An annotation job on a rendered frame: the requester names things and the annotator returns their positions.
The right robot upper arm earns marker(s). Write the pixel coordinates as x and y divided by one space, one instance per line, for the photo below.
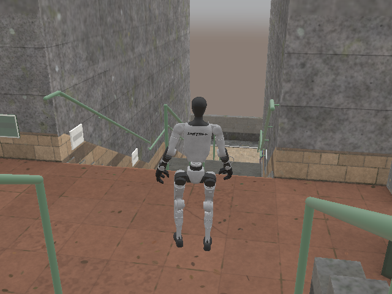
216 130

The robot left forearm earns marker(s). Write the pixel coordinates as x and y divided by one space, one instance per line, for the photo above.
164 161

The robot right forearm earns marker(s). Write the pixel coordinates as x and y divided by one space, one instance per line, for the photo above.
225 161

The left robot upper arm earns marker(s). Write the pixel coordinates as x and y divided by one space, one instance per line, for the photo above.
178 128

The robot left hand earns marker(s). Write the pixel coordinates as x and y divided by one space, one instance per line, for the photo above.
159 174

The robot torso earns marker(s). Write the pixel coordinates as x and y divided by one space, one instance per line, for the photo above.
197 142

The left robot thigh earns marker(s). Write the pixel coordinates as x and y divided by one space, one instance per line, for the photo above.
180 179

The robot right hand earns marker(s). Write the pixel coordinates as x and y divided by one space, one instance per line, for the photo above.
224 171

